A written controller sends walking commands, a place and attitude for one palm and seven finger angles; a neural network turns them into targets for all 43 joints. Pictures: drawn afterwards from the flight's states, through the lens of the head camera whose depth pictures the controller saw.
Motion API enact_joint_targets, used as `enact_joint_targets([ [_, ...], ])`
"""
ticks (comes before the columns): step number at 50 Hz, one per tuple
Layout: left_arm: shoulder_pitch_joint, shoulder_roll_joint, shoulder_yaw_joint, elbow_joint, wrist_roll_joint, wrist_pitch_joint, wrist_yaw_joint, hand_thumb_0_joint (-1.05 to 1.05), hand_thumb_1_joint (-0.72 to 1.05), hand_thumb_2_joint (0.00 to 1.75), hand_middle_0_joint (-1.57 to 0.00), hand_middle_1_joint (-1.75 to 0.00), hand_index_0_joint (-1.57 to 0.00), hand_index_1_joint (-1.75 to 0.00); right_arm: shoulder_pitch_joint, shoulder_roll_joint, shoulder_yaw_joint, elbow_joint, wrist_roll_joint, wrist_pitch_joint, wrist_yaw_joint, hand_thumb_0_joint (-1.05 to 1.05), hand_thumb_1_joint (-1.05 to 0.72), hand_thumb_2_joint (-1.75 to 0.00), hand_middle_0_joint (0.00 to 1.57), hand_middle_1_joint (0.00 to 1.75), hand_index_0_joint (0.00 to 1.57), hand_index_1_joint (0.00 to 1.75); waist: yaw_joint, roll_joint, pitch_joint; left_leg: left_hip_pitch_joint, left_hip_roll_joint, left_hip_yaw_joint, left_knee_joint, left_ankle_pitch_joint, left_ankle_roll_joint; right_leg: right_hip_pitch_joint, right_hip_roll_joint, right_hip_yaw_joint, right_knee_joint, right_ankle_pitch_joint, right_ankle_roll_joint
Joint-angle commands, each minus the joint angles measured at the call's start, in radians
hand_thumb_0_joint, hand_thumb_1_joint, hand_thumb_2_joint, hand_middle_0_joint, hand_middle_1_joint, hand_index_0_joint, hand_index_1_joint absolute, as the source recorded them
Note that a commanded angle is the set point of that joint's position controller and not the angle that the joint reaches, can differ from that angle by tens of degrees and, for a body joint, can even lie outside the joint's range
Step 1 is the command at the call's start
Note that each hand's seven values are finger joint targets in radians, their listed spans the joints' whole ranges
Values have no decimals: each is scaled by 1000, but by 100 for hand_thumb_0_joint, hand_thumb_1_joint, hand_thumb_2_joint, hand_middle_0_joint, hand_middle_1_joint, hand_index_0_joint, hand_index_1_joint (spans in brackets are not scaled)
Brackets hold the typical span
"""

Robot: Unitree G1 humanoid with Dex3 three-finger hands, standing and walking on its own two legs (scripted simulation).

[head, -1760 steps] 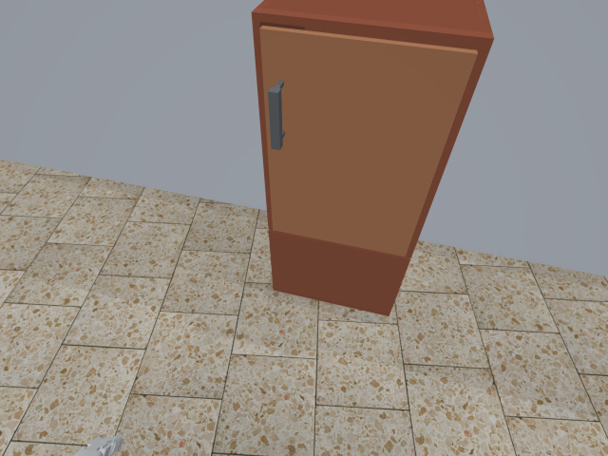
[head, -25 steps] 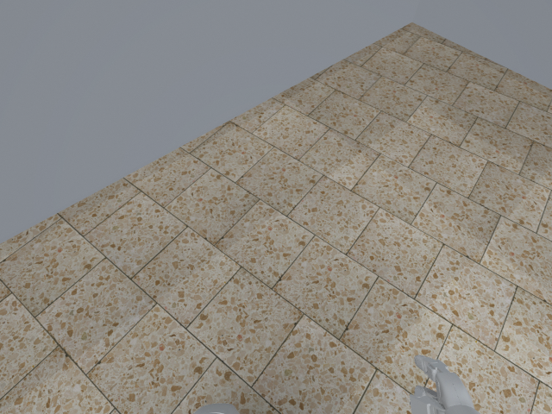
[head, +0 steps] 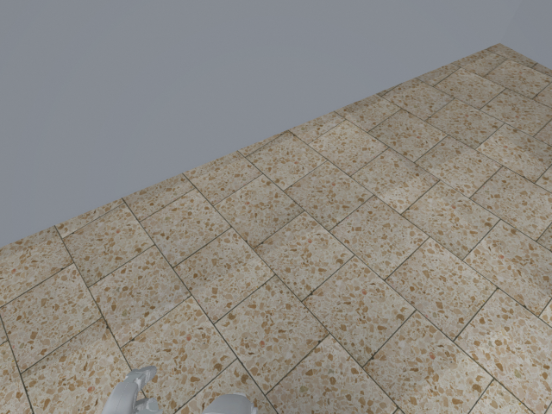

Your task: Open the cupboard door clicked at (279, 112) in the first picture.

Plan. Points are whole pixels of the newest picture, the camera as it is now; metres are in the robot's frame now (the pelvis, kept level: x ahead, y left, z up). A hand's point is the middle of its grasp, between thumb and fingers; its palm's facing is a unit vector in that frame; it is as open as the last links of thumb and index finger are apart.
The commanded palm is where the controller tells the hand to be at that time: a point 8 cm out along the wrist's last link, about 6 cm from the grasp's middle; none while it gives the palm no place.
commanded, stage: turn to face it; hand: left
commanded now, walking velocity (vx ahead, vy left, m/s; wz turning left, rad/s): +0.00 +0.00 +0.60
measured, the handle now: out of the picture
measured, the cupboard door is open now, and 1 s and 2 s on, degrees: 43 43 43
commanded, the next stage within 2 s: take the last steps up to it in 1.82 s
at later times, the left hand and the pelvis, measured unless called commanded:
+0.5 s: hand out of the picture +0.01 +0.24 -0.17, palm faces +0.34 -0.90 -0.27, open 7.4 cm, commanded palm none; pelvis +0.01 +0.01 +0.00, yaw +18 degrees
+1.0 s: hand out of the picture -0.03 +0.16 -0.17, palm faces +0.61 -0.76 -0.21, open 7.4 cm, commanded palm none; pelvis +0.04 -0.02 +0.00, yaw +38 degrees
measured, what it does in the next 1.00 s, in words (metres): steps on the spot, turning left: left foot, then right foot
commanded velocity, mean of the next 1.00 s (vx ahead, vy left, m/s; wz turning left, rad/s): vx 0.00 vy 0.00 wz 0.60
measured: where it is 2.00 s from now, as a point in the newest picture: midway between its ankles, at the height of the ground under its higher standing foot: outside the picture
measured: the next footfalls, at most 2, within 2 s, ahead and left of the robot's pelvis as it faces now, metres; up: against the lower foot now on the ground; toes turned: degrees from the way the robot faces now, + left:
left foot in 0.30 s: +0.04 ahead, +0.13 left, +0.00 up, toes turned +17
right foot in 0.66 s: +0.12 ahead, -0.12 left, +0.00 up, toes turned +22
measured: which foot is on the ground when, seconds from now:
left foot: up 0.00-0.28, down 0.30-0.66, up 0.68-1.00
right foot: down 0.00-0.30, up 0.32-0.64, down 0.66-1.00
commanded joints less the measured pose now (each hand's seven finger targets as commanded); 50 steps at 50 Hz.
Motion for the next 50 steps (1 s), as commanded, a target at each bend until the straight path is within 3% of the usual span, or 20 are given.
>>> enact_joint_targets([
  [1,31,152,40,-61,-6,-10,23,0,90,90,-20,-30,-20,-30,-37,-58,-16,-89,3,-13,17,0,-90,-90,20,30,20,30,23,-275,-93,-143,79,57,263,51,-32,142,-269,89,-228,524,-106],
  [6,129,187,54,-26,0,-16,22,0,90,90,-20,-30,-20,-30,-114,-25,2,-96,7,-15,28,0,-90,-90,20,30,20,30,69,-211,-106,-74,73,141,-29,55,-42,240,-284,9,-184,655,-104],
  [10,155,212,66,-6,8,-14,18,0,90,90,-20,-30,-20,-30,-133,-19,10,-113,11,-29,29,0,-90,-90,20,30,20,30,85,-249,-132,16,56,181,-232,47,-19,260,-312,-1,-113,701,-105],
  [13,116,215,73,-11,-7,-9,10,0,90,90,-20,-30,-20,-30,-18,-68,-2,-89,5,-40,24,0,-90,-90,20,30,20,30,6,-171,-181,271,41,182,-497,302,10,131,-285,-82,70,593,-29],
  [14,112,171,66,-33,-13,-3,4,0,90,90,-20,-30,-20,-30,56,-158,-24,-74,-3,-48,17,0,-90,-90,20,30,20,30,-34,36,-237,451,194,-16,-544,516,77,-53,-205,-128,262,298,33],
  [15,64,103,40,-73,-18,3,0,0,90,90,-20,-30,-20,-30,119,-253,-49,-72,-5,-49,9,0,-90,-90,20,30,20,30,-68,296,-239,526,441,-350,-580,899,220,-301,-71,-97,493,-340,96],
  [16,20,128,43,-89,-10,19,6,0,90,90,-20,-30,-20,-30,149,-264,-47,-53,-3,-41,0,0,-90,-90,20,30,20,30,-73,192,-253,500,478,-349,-567,909,291,-329,-75,31,586,-355,77],
  [17,2,133,49,-96,-7,22,6,0,90,90,-20,-30,-20,-30,104,-250,-42,-70,-8,-44,-6,0,-90,-90,20,30,20,30,-55,109,-203,407,449,-314,-601,675,290,-331,-82,47,613,-294,74],
  [21,49,128,56,-28,-1,33,-7,0,90,90,-20,-30,-20,-30,-58,-165,-17,-110,-7,-54,-20,0,-90,-90,20,30,20,30,24,134,-111,247,271,-181,-637,497,186,-272,-58,63,555,-95,82],
  [28,46,111,49,-41,-6,27,-5,0,90,90,-20,-30,-20,-30,-62,-188,-31,-112,-12,-42,-10,0,-90,-90,20,30,20,30,22,115,-125,198,242,-249,-628,374,194,-116,10,32,228,-112,72],
  [31,150,127,55,-21,-10,14,0,0,90,90,-20,-30,-20,-30,-122,-175,-35,-131,-3,-34,-8,0,-90,-90,20,30,20,30,77,111,-137,69,191,-243,-542,350,153,108,35,17,-33,20,62],
  [32,193,167,68,-16,-4,4,6,0,90,90,-20,-30,-20,-30,-136,-139,-32,-143,4,-33,-5,0,-90,-90,20,30,20,30,104,-4,-133,-36,120,-198,-443,241,103,217,-38,88,-198,25,46],
  [33,208,262,87,-20,13,-7,15,0,90,90,-20,-30,-20,-30,-116,-65,-23,-161,13,-33,0,0,-90,-90,20,30,20,30,111,-312,-133,-197,-25,-22,-192,6,19,285,-313,399,-346,-46,-49],
  [34,179,288,80,-36,9,-4,19,0,90,90,-20,-30,-20,-30,-139,-94,-27,-169,6,-33,6,0,-90,-90,20,30,20,30,111,-355,-106,-169,-13,11,72,-118,9,130,-456,487,-382,2,-134],
  [35,113,248,70,-58,3,-2,21,0,90,90,-20,-30,-20,-30,-114,-100,-30,-165,1,-27,13,0,-90,-90,20,30,20,30,69,-233,-87,-137,28,-18,173,-62,13,57,-427,381,-369,1,-157],
  [37,36,172,52,-70,-1,-7,20,0,90,90,-20,-30,-20,-30,-81,-84,-32,-106,-4,-9,20,0,-90,-90,20,30,20,30,20,-249,-59,-140,58,16,294,63,-9,42,-297,215,-314,132,-110],
  [39,54,147,43,-64,-4,-14,17,0,90,90,-20,-30,-20,-30,-86,-61,-19,-106,0,-10,26,0,-90,-90,20,30,20,30,28,-250,-81,-137,66,60,232,88,-28,119,-260,83,-261,374,-100],
  [42,149,167,54,-31,2,-20,22,0,90,90,-20,-30,-20,-30,-146,-26,-1,-115,6,-18,27,0,-90,-90,20,30,20,30,74,-203,-136,-114,65,117,2,42,-39,286,-277,26,-180,653,-107],
  [46,205,206,69,3,8,-16,19,0,90,90,-20,-30,-20,-30,-176,-12,13,-120,11,-30,27,0,-90,-90,20,30,20,30,104,-251,-152,-28,50,172,-219,30,-21,332,-310,-1,-109,776,-109],
  [50,150,210,76,4,-5,-11,8,0,90,90,-20,-30,-20,-30,-62,-58,2,-94,6,-41,23,0,-90,-90,20,30,20,30,27,-185,-172,258,35,178,-506,287,14,154,-284,-86,64,641,-24],
])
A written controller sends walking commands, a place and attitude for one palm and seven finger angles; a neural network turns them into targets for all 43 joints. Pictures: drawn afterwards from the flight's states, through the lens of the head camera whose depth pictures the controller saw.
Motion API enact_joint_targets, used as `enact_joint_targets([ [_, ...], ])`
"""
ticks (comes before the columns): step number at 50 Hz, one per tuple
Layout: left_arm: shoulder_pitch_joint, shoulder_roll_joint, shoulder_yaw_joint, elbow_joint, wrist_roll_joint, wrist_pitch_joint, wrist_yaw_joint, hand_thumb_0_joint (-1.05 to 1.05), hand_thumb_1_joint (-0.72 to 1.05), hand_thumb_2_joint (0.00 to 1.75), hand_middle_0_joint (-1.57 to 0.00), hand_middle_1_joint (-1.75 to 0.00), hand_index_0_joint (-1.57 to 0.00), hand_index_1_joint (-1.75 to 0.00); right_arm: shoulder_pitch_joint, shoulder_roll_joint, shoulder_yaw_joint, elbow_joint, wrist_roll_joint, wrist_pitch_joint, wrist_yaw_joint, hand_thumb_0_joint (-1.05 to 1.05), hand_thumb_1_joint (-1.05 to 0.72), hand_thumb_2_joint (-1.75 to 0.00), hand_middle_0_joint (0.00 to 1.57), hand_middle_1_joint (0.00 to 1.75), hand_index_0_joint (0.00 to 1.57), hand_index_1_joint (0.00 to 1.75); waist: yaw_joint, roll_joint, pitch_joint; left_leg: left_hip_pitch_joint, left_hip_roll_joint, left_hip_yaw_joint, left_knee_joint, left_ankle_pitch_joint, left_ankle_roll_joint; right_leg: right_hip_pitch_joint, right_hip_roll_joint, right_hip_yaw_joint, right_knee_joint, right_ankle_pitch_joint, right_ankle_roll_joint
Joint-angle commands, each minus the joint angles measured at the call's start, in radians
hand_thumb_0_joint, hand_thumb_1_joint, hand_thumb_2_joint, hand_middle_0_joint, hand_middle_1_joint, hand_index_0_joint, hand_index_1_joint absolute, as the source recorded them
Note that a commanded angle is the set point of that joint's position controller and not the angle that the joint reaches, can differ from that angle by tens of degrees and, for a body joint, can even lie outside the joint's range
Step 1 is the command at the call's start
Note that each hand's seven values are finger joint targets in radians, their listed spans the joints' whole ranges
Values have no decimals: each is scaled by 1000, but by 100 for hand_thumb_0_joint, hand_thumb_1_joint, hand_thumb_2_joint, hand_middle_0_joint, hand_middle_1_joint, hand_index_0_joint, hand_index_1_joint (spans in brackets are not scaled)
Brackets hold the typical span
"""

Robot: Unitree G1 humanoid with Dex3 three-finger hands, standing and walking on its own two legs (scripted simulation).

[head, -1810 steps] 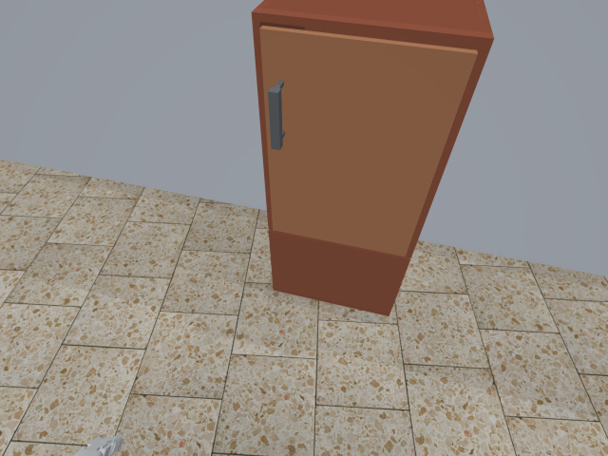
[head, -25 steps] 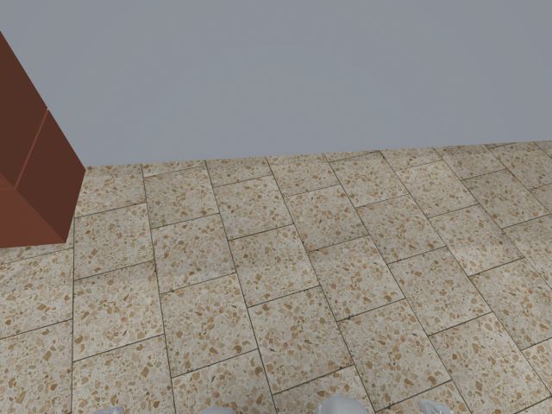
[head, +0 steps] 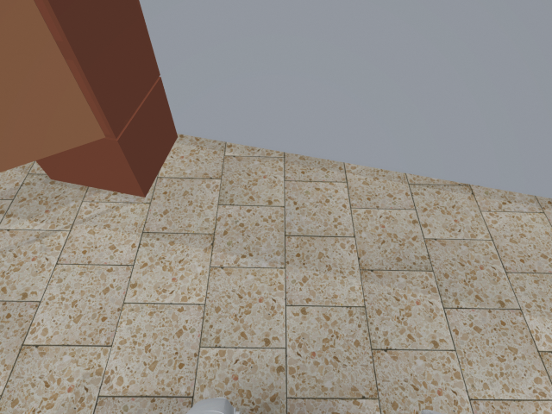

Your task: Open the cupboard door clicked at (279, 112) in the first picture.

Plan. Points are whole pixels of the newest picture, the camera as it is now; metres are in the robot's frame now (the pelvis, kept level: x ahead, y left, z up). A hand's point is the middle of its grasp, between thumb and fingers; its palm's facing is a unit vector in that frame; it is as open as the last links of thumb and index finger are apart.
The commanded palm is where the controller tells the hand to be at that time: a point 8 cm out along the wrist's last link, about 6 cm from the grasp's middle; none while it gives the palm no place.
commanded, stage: turn to face it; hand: left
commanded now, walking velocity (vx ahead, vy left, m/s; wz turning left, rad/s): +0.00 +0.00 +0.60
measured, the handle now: out of the picture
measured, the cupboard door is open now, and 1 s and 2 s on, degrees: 43 43 43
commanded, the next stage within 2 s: take the last steps up to it in 0.82 s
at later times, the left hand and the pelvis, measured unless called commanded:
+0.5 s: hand out of the picture +0.09 +0.21 -0.15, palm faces +0.27 -0.92 -0.29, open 7.4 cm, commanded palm none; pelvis +0.02 -0.03 -0.01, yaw +17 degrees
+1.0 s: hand out of the picture -0.07 +0.19 -0.18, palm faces +0.55 -0.80 -0.23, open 7.4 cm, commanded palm none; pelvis +0.02 +0.00 +0.00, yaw +31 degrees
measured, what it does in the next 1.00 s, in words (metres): steps on the spot, turning left: left foot, then right foot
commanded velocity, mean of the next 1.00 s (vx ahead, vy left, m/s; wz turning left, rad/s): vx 0.03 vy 0.02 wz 0.45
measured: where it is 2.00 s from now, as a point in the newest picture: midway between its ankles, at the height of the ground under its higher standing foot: (199, 402)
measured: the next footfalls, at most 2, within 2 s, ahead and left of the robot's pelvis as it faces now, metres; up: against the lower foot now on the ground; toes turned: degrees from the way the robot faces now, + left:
left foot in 0.04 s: +0.05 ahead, +0.11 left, +0.00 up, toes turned +6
right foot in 0.48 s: +0.08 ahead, -0.14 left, +0.00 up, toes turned +15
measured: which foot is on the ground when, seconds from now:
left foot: up 0.00-0.02, down 0.04-0.46, up 0.48-0.80, down 0.82-1.00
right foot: down 0.00-0.04, up 0.06-0.46, down 0.48-0.82, up 0.84-1.00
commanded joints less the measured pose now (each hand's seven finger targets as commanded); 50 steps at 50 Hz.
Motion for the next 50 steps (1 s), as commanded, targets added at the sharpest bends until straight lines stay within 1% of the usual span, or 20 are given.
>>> enact_joint_targets([
  [1,11,191,66,-68,-19,-6,8,0,90,90,-20,-30,-20,-30,116,-163,-43,-63,-5,-52,-8,0,-90,-90,20,30,20,30,-73,82,-249,331,115,-144,-284,424,90,-101,-124,39,254,411,10],
  [2,-43,114,42,-115,-25,0,2,0,90,90,-20,-30,-20,-30,195,-272,-71,-53,-10,-54,-18,0,-90,-90,20,30,20,30,-120,370,-251,430,386,-511,-321,856,250,-374,21,51,489,-296,79],
  [3,-103,142,41,-135,-15,16,12,0,90,90,-20,-30,-20,-30,240,-285,-69,-28,-5,-45,-27,0,-90,-90,20,30,20,30,-126,268,-265,405,421,-504,-295,914,320,-401,23,191,587,-335,58],
  [8,-82,136,50,-72,-10,31,0,0,90,90,-20,-30,-20,-30,60,-187,-39,-75,-8,-62,-49,0,-90,-90,20,30,20,30,-30,192,-162,211,224,-338,-350,589,216,-356,36,240,591,-65,66],
  [17,-127,129,42,-103,-15,26,2,0,90,90,-20,-30,-20,-30,70,-203,-54,-72,-15,-51,-38,0,-90,-90,20,30,20,30,-34,224,-148,134,180,-426,-345,465,214,-198,110,217,249,-78,61],
  [21,-28,147,49,-85,-21,7,10,0,90,90,-20,-30,-20,-30,22,-191,-59,-89,-4,-45,-36,0,-90,-90,20,30,20,30,18,204,-186,18,123,-444,-245,470,163,62,137,208,-67,90,44],
  [22,18,191,60,-77,-16,-4,17,0,90,90,-20,-30,-20,-30,21,-152,-55,-97,5,-45,-32,0,-90,-90,20,30,20,30,39,88,-212,-89,67,-407,-161,325,114,207,47,295,-205,130,22],
  [23,38,278,79,-74,0,-13,26,0,90,90,-20,-30,-20,-30,31,-85,-46,-117,13,-48,-28,0,-90,-90,20,30,20,30,48,-201,-217,-260,-81,-201,69,-27,30,302,-228,556,-287,200,-72],
  [24,30,297,71,-81,0,-10,27,0,90,90,-20,-30,-20,-30,19,-116,-50,-124,5,-43,-24,0,-90,-90,20,30,20,30,46,-223,-183,-248,-75,-155,322,-226,18,145,-366,616,-296,289,-171],
  [25,-22,258,61,-95,-5,-7,30,0,90,90,-20,-30,-20,-30,41,-115,-52,-119,0,-37,-19,0,-90,-90,20,30,20,30,15,-134,-144,-229,-36,-177,428,-171,24,65,-333,518,-283,285,-195],
  [27,-91,183,43,-102,-10,-10,28,0,90,90,-20,-30,-20,-30,47,-102,-52,-69,-5,-16,-12,0,-90,-90,20,30,20,30,-26,-184,-99,-246,-2,-146,535,-59,1,44,-196,368,-246,395,-149],
  [29,-79,164,36,-99,-11,-15,24,0,90,90,-20,-30,-20,-30,40,-85,-40,-72,-3,-13,-5,0,-90,-90,20,30,20,30,-24,-184,-97,-231,7,-109,490,-21,-13,60,-163,265,-226,511,-135],
  [35,61,212,56,-35,3,-19,23,0,90,90,-20,-30,-20,-30,-51,-30,-11,-80,6,-31,-2,0,-90,-90,20,30,20,30,42,-152,-146,-112,-13,-8,90,-66,-6,188,-187,219,-131,716,-138],
  [39,33,219,62,-14,-9,-16,16,0,90,90,-20,-30,-20,-30,44,-58,-8,-47,4,-49,-11,0,-90,-90,20,30,20,30,-19,-141,-179,130,-31,6,-234,168,22,92,-153,159,2,659,-67],
  [40,24,193,55,-19,-17,-13,11,0,90,90,-20,-30,-20,-30,90,-110,-20,-33,0,-58,-15,0,-90,-90,20,30,20,30,-45,-27,-219,285,42,-59,-305,340,49,-18,-117,122,121,527,-19],
  [41,28,122,40,-47,-25,-6,7,0,90,90,-20,-30,-20,-30,149,-207,-44,-27,-10,-67,-23,0,-90,-90,20,30,20,30,-74,275,-259,421,294,-378,-315,678,168,-253,8,69,310,-20,49],
  [42,-27,103,24,-64,-23,8,13,0,90,90,-20,-30,-20,-30,181,-248,-49,-15,-8,-54,-37,0,-90,-90,20,30,20,30,-89,321,-248,354,391,-447,-320,898,280,-282,36,162,428,-322,51],
  [43,-39,121,30,-67,-17,19,16,0,90,90,-20,-30,-20,-30,165,-237,-41,-18,-14,-50,-40,0,-90,-90,20,30,20,30,-81,232,-206,267,392,-385,-326,739,301,-259,26,205,500,-297,35],
  [47,-19,104,37,2,-11,33,2,0,90,90,-20,-30,-20,-30,53,-153,-13,-42,-13,-64,-59,0,-90,-90,20,30,20,30,-22,216,-138,173,248,-297,-373,543,234,-274,45,229,529,-122,36],
  [50,-16,91,35,9,-6,19,-16,0,90,90,-20,-30,-20,-30,79,-157,-14,-27,-11,-73,-52,0,-90,-90,20,30,20,30,-22,228,-155,192,203,-280,-407,287,223,-258,69,182,430,-112,29],
])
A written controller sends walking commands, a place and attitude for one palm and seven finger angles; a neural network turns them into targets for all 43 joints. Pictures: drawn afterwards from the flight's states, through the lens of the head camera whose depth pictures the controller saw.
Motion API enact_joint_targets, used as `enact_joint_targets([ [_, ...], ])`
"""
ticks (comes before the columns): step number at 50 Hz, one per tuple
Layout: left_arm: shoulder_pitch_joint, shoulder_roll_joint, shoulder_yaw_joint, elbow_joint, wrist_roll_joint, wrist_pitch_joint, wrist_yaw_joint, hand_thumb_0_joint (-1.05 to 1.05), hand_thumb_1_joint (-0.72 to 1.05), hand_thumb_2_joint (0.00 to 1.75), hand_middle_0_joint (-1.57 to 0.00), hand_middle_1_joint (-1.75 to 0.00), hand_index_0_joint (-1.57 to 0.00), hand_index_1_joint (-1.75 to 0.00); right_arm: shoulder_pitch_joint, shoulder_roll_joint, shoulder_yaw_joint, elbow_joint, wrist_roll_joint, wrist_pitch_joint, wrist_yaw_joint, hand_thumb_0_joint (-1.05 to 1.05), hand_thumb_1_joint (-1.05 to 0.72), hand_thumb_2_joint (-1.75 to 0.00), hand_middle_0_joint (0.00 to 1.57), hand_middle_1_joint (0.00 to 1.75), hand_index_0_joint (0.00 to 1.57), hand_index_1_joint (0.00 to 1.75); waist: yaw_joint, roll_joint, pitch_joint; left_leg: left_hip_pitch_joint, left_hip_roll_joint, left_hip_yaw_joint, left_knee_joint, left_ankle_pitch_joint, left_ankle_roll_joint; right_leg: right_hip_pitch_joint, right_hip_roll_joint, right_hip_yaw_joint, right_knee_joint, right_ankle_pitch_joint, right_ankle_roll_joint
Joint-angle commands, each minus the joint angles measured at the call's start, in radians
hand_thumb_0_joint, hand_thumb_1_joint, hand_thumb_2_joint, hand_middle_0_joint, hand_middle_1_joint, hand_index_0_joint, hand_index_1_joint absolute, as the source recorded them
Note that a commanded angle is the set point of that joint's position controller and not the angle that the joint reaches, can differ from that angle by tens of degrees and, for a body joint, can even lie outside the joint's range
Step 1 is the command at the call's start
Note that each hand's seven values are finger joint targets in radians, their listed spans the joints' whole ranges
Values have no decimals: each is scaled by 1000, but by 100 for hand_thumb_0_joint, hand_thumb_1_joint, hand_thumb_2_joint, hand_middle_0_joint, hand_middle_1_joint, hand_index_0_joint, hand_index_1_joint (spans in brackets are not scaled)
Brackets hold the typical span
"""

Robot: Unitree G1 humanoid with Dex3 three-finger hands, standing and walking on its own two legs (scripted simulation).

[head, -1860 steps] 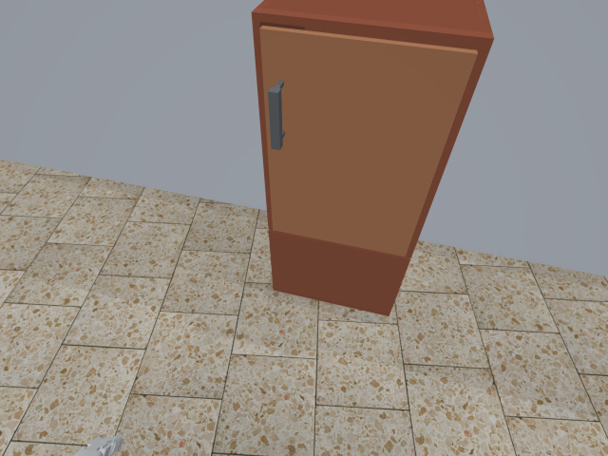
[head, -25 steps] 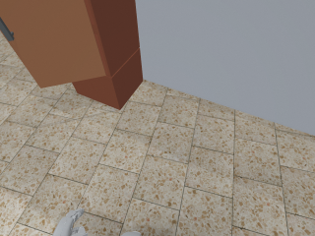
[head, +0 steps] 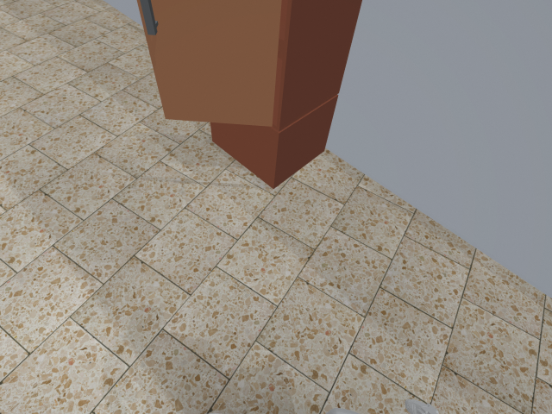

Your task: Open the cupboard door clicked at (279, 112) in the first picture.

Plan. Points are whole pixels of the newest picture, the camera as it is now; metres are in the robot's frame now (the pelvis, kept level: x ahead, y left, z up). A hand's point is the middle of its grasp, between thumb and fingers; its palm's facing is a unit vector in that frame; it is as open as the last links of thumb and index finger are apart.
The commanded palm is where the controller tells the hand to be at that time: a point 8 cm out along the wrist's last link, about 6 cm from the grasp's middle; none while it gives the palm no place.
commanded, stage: take the last steps up to it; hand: left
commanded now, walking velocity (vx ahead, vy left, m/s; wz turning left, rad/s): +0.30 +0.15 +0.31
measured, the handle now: (148, 4) +1.07 +0.47 +0.04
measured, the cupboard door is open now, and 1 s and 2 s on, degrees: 43 43 43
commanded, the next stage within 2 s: come to a stop and stand still in 1.54 s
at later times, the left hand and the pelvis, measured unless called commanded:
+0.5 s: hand out of the picture +0.00 +0.17 -0.16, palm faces +0.25 -0.95 -0.17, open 7.4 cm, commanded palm none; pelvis +0.09 +0.02 +0.01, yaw +10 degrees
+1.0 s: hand (100, 292) +0.31 +0.36 -0.15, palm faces +0.19 -0.96 -0.19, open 7.4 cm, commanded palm none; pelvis +0.23 +0.16 +0.01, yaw +8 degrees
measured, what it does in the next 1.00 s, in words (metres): walks ahead: right foot, then left foot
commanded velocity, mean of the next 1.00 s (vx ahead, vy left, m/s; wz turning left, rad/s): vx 0.30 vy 0.11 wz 0.05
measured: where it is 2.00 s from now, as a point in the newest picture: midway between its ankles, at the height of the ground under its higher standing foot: (225, 308)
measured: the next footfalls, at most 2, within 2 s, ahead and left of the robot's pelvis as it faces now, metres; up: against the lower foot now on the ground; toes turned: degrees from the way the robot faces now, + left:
right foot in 0.18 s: +0.06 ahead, -0.13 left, +0.00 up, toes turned -2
left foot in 0.62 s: +0.24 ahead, +0.21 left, +0.00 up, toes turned +18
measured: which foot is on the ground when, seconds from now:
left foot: down 0.00-0.18, up 0.20-0.60, down 0.62-1.00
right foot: up 0.00-0.16, down 0.18-0.62, up 0.64-1.00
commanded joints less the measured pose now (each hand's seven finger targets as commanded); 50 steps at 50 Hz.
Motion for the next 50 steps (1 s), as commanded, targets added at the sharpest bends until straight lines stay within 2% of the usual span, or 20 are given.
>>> enact_joint_targets([
  [1,-24,35,8,-88,3,-45,-15,0,90,90,-20,-30,-20,-30,92,-201,-56,-21,2,-18,-8,0,-90,-90,20,30,20,30,-55,217,-120,104,222,-236,-244,49,138,-38,13,-17,-88,17,-14],
  [5,-11,31,8,-90,4,-66,-24,0,90,90,-20,-30,-20,-30,88,-207,-62,-13,3,-16,3,0,-90,-90,20,30,20,30,-41,208,-67,13,194,-270,-247,-161,131,86,52,-66,-326,29,-27],
  [7,105,32,18,-48,5,-75,-24,0,90,90,-20,-30,-20,-30,49,-193,-64,-22,9,-12,5,0,-90,-90,20,30,20,30,20,139,-64,-153,133,-230,-152,-277,91,323,66,-80,-516,126,-34],
  [8,181,73,32,-29,13,-85,-16,0,90,90,-20,-30,-20,-30,35,-150,-58,-32,17,-15,10,0,-90,-90,20,30,20,30,61,-5,-58,-309,44,-147,16,-311,43,472,-31,41,-659,32,-59],
  [9,244,178,55,-19,25,-92,-3,0,90,90,-20,-30,-20,-30,15,-74,-45,-68,25,-20,18,0,-90,-90,20,30,20,30,98,-328,-47,-513,-64,0,318,-343,-23,559,-335,427,-850,-185,-155],
  [10,239,200,51,-33,10,-92,8,0,90,90,-20,-30,-20,-30,-54,-144,-56,-97,6,-13,29,0,-90,-90,20,30,20,30,99,-247,22,-526,-1,-76,521,-312,-32,387,-463,582,-961,-324,-214],
  [11,166,180,51,-53,2,-92,6,0,90,90,-20,-30,-20,-30,-65,-137,-59,-104,-1,-9,38,0,-90,-90,20,30,20,30,54,-134,61,-526,35,-108,587,-204,-32,305,-443,516,-971,-287,-229],
  [14,66,69,13,-53,-3,-127,3,0,90,90,-20,-30,-20,-30,24,-112,-66,-26,-3,12,53,0,-90,-90,20,30,20,30,-30,-162,99,-440,84,-85,660,37,-70,171,-285,216,-938,-42,-126],
  [16,112,55,10,-31,-3,-140,4,0,90,90,-20,-30,-20,-30,39,-88,-60,-6,2,8,59,0,-90,-90,20,30,20,30,-23,-129,52,-432,80,-43,616,87,-87,262,-245,96,-909,176,-115],
  [20,223,76,15,38,3,-154,10,0,90,90,-20,-30,-20,-30,-17,-54,-50,-12,10,-3,67,0,-90,-90,20,30,20,30,17,-64,-10,-461,86,18,468,73,-99,438,-265,17,-847,453,-138],
  [26,232,87,16,82,16,-141,11,0,90,90,-20,-30,-20,-30,-89,-33,-27,-40,14,-26,76,0,-90,-90,20,30,20,30,29,-177,19,-299,73,84,142,18,-61,408,-285,-64,-760,591,-129],
  [27,213,99,19,81,15,-138,11,0,90,90,-20,-30,-20,-30,-59,-38,-27,-32,15,-32,75,0,-90,-90,20,30,20,30,12,-179,6,-221,55,99,96,-4,-47,382,-286,-71,-726,627,-126],
  [29,171,106,24,74,9,-134,7,0,90,90,-20,-30,-20,-30,150,-85,-38,34,6,-47,60,0,-90,-90,20,30,20,30,-90,-105,-83,102,-6,150,-30,46,-24,271,-225,-151,-492,705,-91],
  [30,198,59,14,69,5,-130,-1,0,90,90,-20,-30,-20,-30,304,-180,-61,74,-2,-52,46,0,-90,-90,20,30,20,30,-144,95,-198,349,87,53,-28,41,6,125,-163,-178,-246,494,-62],
  [31,215,3,3,36,-9,-123,-9,0,90,90,-20,-30,-20,-30,429,-290,-90,97,-7,-59,26,0,-90,-90,20,30,20,30,-176,368,-301,501,347,-356,-131,46,106,-112,4,-186,63,-98,-23],
  [32,131,-8,-2,1,-6,-112,0,0,90,90,-20,-30,-20,-30,453,-305,-92,107,3,-46,5,0,-90,-90,20,30,20,30,-185,343,-304,458,397,-424,-245,3,149,-182,8,-47,238,-140,-57],
  [35,67,-20,-2,15,3,-102,-6,0,90,90,-20,-30,-20,-30,198,-175,-53,43,3,-57,1,0,-90,-90,20,30,20,30,-78,205,-93,86,353,-275,-319,-169,117,-212,-83,12,329,77,-77],
  [38,104,-50,1,40,12,-85,-15,0,90,90,-20,-30,-20,-30,198,-105,-35,57,3,-84,-6,0,-90,-90,20,30,20,30,-34,131,-37,19,286,-144,-370,-4,95,-172,-74,17,232,194,-64],
  [45,-1,-31,14,-22,9,-70,-20,0,90,90,-20,-30,-20,-30,245,-82,-40,78,7,-101,-6,0,-90,-90,20,30,20,30,-21,62,-31,148,288,-85,-431,109,132,-272,-62,48,41,333,-49],
  [50,-132,-28,2,-71,8,-75,-25,0,90,90,-20,-30,-20,-30,320,-79,-30,116,4,-101,-6,0,-90,-90,20,30,20,30,-55,49,0,237,289,-47,-407,237,141,-275,-48,11,-146,337,-56],
])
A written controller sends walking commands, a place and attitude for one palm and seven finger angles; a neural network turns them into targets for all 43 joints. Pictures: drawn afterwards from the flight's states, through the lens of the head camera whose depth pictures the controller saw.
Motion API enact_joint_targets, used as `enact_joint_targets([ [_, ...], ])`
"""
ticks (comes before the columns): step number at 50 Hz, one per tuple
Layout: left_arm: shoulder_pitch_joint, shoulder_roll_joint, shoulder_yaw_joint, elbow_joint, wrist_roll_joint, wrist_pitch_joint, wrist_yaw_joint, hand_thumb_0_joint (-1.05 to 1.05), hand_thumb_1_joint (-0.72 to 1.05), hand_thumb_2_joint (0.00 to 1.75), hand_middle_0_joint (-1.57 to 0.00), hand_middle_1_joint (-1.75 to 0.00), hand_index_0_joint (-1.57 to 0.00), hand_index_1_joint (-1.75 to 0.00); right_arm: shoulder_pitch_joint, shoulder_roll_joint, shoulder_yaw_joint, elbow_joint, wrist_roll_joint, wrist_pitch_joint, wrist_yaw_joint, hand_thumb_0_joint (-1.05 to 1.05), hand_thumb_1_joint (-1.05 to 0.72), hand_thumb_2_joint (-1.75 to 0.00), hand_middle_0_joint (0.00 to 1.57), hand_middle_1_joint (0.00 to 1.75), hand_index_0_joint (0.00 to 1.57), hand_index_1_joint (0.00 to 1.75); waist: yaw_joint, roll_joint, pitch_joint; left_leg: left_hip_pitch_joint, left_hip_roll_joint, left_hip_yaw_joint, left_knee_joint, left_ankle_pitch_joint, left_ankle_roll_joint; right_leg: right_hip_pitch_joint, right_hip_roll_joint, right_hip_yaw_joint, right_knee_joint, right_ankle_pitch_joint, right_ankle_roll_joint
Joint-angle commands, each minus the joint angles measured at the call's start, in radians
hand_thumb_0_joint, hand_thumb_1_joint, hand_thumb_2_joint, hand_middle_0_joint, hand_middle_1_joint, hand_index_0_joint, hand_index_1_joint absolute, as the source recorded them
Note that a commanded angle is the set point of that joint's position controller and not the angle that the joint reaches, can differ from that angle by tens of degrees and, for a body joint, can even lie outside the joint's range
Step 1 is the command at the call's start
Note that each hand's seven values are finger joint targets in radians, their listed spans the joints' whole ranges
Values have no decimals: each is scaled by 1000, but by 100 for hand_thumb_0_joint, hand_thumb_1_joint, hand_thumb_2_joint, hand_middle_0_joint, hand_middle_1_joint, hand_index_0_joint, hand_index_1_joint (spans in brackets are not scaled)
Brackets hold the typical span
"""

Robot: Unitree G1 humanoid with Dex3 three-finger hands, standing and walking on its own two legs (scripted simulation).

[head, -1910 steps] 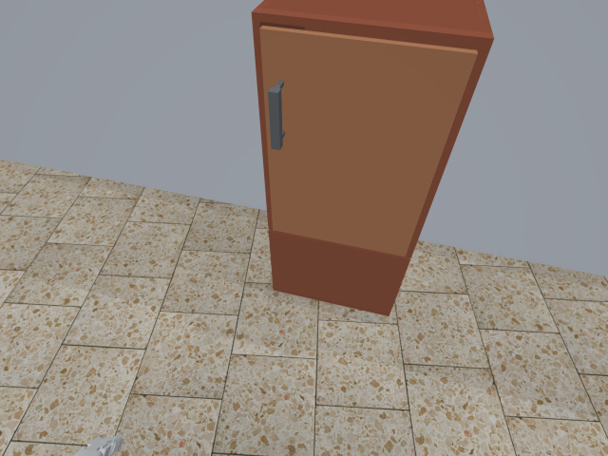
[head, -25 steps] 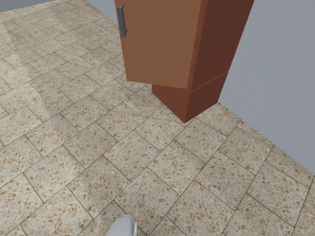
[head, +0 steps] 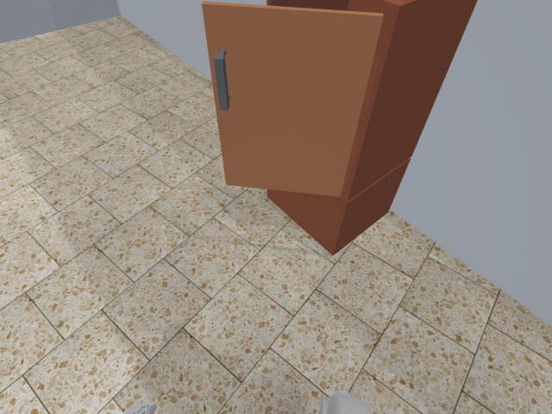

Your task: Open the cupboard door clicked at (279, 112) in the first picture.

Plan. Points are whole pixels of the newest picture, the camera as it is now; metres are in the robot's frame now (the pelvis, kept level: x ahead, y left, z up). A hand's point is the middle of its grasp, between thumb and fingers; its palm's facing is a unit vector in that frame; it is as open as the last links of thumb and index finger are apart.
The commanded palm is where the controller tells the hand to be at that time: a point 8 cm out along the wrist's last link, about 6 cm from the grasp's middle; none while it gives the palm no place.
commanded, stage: take the last steps up to it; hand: left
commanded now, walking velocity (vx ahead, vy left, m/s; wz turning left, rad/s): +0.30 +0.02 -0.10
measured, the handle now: (224, 80) +0.88 +0.19 +0.03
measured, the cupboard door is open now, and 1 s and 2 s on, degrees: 43 43 43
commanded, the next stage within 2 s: come to a stop and stand still in 0.54 s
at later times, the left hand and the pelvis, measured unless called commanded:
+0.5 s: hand (189, 372) +0.22 +0.17 -0.18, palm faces +0.04 -0.98 -0.19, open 7.2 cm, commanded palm none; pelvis +0.19 -0.02 +0.00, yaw -1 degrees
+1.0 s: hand (200, 292) +0.38 +0.18 -0.18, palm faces -0.03 -0.97 -0.23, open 7.4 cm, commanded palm none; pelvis +0.30 -0.01 -0.01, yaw -4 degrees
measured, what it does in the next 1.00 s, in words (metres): walks ahead: right foot, then left foot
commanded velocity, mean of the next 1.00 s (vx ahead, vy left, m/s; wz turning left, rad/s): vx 0.04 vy -0.01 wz -0.01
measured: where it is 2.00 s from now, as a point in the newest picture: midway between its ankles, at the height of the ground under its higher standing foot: (277, 408)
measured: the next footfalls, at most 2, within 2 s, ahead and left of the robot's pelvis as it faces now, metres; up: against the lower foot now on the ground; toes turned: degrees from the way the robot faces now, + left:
right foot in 0.24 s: +0.19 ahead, -0.14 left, +0.00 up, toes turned -9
left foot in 0.58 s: +0.33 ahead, +0.11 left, +0.00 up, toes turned +5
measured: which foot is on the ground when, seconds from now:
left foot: down 0.00-0.24, up 0.26-0.56, down 0.58-1.00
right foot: up 0.00-0.22, down 0.24-0.58, up 0.60-1.00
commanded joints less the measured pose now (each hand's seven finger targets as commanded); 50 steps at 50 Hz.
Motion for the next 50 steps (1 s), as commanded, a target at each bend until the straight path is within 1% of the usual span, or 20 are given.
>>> enact_joint_targets([
  [1,-59,33,-7,-73,-2,-16,-1,0,90,90,-20,-30,-20,-30,126,-98,-16,-4,2,-20,-4,0,-90,-90,20,30,20,30,-27,36,70,75,365,-216,-123,250,73,-70,-19,6,-141,5,-15],
  [7,-127,22,-24,-99,-3,-32,-1,0,90,90,-20,-30,-20,-30,219,-97,-2,54,-7,-13,-9,0,-90,-90,20,30,20,30,-61,111,61,134,349,-155,12,520,40,68,40,-67,-324,-90,-55],
  [9,-33,40,-20,-70,-3,-41,-1,0,90,90,-20,-30,-20,-30,210,-103,-1,63,-2,-10,-10,0,-90,-90,20,30,20,30,-13,97,9,110,318,-114,140,636,11,252,88,-102,-430,-62,-73],
  [10,94,68,-9,-27,-3,-50,3,0,90,90,-20,-30,-20,-30,181,-109,-3,60,7,-10,-8,0,-90,-90,20,30,20,30,48,59,-42,1,284,-95,283,630,-19,472,87,-83,-477,25,-94],
  [11,262,133,15,20,1,-61,12,0,90,90,-20,-30,-20,-30,144,-93,-4,35,21,-16,-3,0,-90,-90,20,30,20,30,114,-16,-135,-227,221,-48,485,439,-59,766,-57,96,-463,156,-155],
  [12,383,226,38,56,-6,-62,20,0,90,90,-20,-30,-20,-30,149,-63,-3,5,29,-19,1,0,-90,-90,20,30,20,30,130,-197,-206,-492,77,-10,792,-280,-109,969,-334,458,-572,310,-289],
  [13,368,234,39,53,-22,-61,28,0,90,90,-20,-30,-20,-30,83,-99,-11,-6,27,-8,2,0,-90,-90,20,30,20,30,132,-82,-158,-539,119,-152,957,-397,-99,844,-388,499,-663,238,-334],
  [15,206,138,18,17,-22,-58,40,0,90,90,-20,-30,-20,-30,-18,-53,-20,-30,19,9,8,0,-90,-90,20,30,20,30,67,-10,44,-558,191,-211,923,-252,-102,573,-293,320,-733,157,-255],
  [18,148,62,-5,17,-14,-78,36,0,90,90,-20,-30,-20,-30,64,5,-11,0,9,35,17,0,-90,-90,20,30,20,30,-13,-92,26,-417,205,-178,755,-162,-127,426,-200,111,-772,210,-192],
  [24,166,117,15,47,-8,-81,21,0,90,90,-20,-30,-20,-30,-11,19,-15,-32,6,26,37,0,-90,-90,20,30,20,30,2,-66,4,-269,138,-96,382,-34,-136,392,-153,63,-736,64,-167],
  [27,145,112,11,56,-9,-65,18,0,90,90,-20,-30,-20,-30,37,-37,-25,-20,2,13,33,0,-90,-90,20,30,20,30,-41,-32,31,-54,111,-78,224,24,-132,257,-105,27,-629,-92,-116],
  [28,151,90,4,49,-8,-58,15,0,90,90,-20,-30,-20,-30,105,-99,-38,-6,-1,6,25,0,-90,-90,20,30,20,30,-71,89,-6,55,176,-170,187,17,-105,184,-53,-4,-476,-156,-87],
  [29,170,43,-3,32,-14,-55,14,0,90,90,-20,-30,-20,-30,182,-193,-58,1,-14,3,14,0,-90,-90,20,30,20,30,-95,301,-50,147,378,-430,104,6,-8,56,56,-105,-229,-315,-40],
  [30,123,43,-16,0,-13,-56,16,0,90,90,-20,-30,-20,-30,229,-229,-60,-2,-11,12,3,0,-90,-90,20,30,20,30,-115,329,-58,123,489,-578,6,12,83,13,92,-71,17,-448,-36],
  [32,85,51,-13,12,-6,-51,19,0,90,90,-20,-30,-20,-30,115,-168,-37,-29,-6,9,-9,0,-90,-90,20,30,20,30,-74,218,10,-7,457,-503,-11,127,96,-22,20,16,184,-354,-41],
  [34,139,23,-22,56,-15,-35,21,0,90,90,-20,-30,-20,-30,4,-115,-7,-57,-3,1,-21,0,-90,-90,20,30,20,30,-12,88,33,-129,412,-349,7,434,56,102,-11,59,106,-244,-15],
  [37,212,20,-28,83,-22,0,34,0,90,90,-20,-30,-20,-30,-79,-126,2,-62,5,7,-36,0,-90,-90,20,30,20,30,26,105,-51,-106,378,-214,70,767,27,253,18,31,-84,-204,14],
  [46,119,69,1,-21,-9,43,39,0,90,90,-20,-30,-20,-30,-91,-200,-57,-55,0,70,-45,0,-90,-90,20,30,20,30,-11,211,-39,-33,425,-258,152,752,55,232,71,12,-222,-250,-17],
  [49,157,81,7,-21,-9,31,38,0,90,90,-20,-30,-20,-30,-105,-203,-67,-61,8,79,-39,0,-90,-90,20,30,20,30,15,184,-69,-46,369,-231,229,632,1,359,75,-10,-444,-28,-23],
  [50,182,113,12,-19,-3,20,41,0,90,90,-20,-30,-20,-30,-98,-181,-67,-69,13,84,-35,0,-90,-90,20,30,20,30,23,71,-74,-96,300,-186,315,453,-47,430,27,45,-541,277,-34],
])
